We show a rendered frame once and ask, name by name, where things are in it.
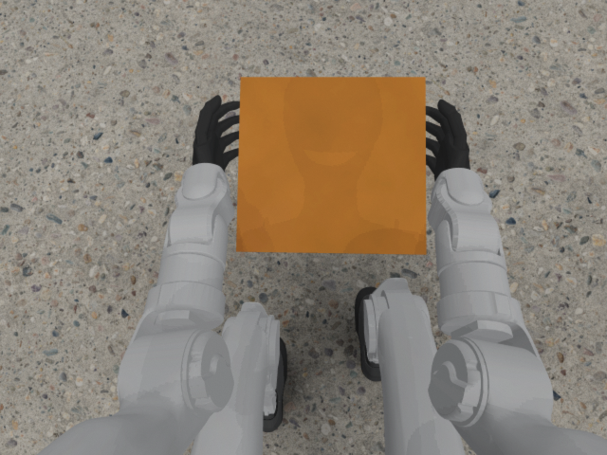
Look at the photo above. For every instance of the right robot forearm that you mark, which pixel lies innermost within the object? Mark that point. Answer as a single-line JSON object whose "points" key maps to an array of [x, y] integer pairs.
{"points": [[471, 266]]}

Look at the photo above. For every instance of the robot shin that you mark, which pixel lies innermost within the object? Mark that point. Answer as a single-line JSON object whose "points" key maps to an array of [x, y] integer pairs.
{"points": [[270, 398], [394, 284]]}

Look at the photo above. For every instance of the robot left upper arm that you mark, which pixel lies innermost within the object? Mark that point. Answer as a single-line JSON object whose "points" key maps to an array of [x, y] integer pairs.
{"points": [[169, 386]]}

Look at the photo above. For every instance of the carton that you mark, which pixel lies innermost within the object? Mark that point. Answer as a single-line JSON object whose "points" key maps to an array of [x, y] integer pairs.
{"points": [[332, 165]]}

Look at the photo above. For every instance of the left robot forearm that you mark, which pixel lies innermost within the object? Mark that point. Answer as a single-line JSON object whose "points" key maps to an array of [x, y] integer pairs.
{"points": [[188, 293]]}

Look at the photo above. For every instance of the robot right upper arm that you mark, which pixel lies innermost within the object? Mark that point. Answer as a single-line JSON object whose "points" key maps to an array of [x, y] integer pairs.
{"points": [[499, 399]]}

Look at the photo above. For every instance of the robot right shin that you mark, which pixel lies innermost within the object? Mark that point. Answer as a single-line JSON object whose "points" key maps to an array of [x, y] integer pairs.
{"points": [[394, 284]]}

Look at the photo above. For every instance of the right robot hand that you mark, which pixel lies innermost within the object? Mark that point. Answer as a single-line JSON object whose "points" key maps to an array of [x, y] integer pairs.
{"points": [[451, 149]]}

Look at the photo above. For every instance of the robot left shin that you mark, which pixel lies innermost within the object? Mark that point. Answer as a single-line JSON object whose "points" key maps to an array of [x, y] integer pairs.
{"points": [[270, 398]]}

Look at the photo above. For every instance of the left robot hand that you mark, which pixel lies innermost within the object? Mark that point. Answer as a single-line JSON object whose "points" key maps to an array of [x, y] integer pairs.
{"points": [[208, 145]]}

